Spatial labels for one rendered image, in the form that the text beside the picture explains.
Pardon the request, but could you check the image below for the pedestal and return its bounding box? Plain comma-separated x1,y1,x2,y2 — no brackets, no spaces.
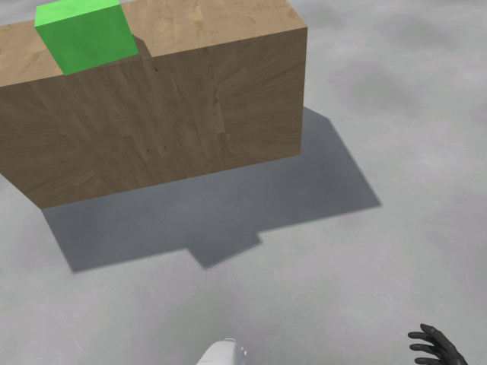
0,0,308,209

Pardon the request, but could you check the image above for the carton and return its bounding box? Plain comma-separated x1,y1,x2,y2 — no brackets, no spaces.
34,0,139,76

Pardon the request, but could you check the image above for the right robot hand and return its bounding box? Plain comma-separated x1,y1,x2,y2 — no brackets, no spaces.
408,324,468,365

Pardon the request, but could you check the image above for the left robot thigh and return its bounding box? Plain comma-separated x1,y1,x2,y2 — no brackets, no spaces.
196,341,247,365

